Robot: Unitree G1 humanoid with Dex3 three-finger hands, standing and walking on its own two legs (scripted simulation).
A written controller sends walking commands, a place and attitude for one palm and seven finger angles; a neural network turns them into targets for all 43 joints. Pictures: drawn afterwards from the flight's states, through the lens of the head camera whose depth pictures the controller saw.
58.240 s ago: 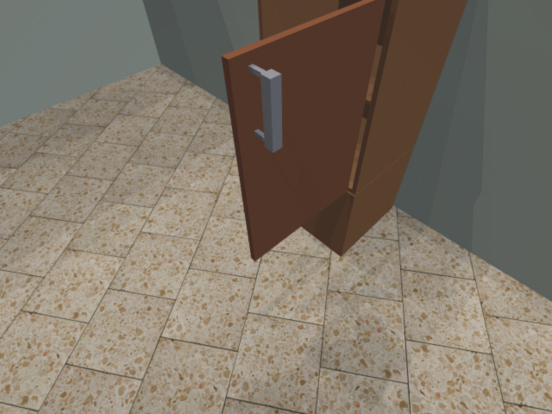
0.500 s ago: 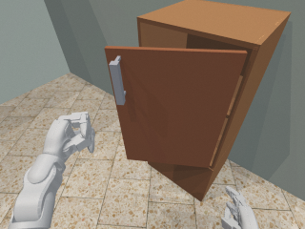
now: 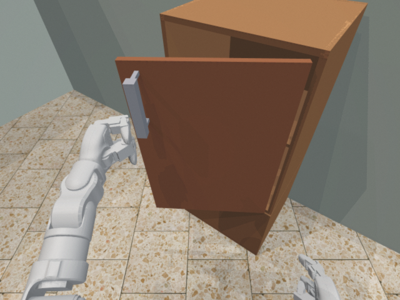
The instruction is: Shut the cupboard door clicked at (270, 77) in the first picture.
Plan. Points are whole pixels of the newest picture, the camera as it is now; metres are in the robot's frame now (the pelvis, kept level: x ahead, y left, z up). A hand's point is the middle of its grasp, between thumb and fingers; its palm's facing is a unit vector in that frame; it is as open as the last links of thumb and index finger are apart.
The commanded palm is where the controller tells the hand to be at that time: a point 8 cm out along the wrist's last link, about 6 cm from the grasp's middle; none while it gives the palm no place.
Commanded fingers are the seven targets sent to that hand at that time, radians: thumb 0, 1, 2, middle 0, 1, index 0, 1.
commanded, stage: bring the fist close to the handle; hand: left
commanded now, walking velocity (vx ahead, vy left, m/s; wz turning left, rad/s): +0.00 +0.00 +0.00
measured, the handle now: (139, 105) +0.49 +0.18 +0.16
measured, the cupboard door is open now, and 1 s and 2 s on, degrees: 32 31 16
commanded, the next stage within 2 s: push the door shut along its arc in 0.62 s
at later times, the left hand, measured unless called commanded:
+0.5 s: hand (141, 130) +0.41 +0.15 +0.15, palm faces +0.02 -1.00 +0.00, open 3.1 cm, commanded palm +0.37 +0.20 +0.16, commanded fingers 0.00 0.90 0.90 -1.30 -1.50 -1.30 -1.50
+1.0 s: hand (140, 124) +0.41 +0.15 +0.16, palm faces -0.05 -1.00 -0.01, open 3.1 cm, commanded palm +0.40 +0.20 +0.16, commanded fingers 0.00 0.90 0.90 -1.30 -1.50 -1.30 -1.50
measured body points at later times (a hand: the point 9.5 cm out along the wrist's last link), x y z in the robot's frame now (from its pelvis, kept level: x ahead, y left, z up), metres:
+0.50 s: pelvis +0.01 +0.00 +0.00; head +0.01 -0.02 +0.45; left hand +0.40 +0.21 +0.15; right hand +0.13 -0.26 -0.11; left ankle +0.03 +0.12 -0.73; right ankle -0.03 -0.11 -0.73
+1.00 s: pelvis +0.00 +0.00 +0.00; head +0.00 -0.01 +0.45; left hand +0.41 +0.21 +0.17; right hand +0.14 -0.24 -0.10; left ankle +0.03 +0.12 -0.73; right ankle -0.03 -0.11 -0.73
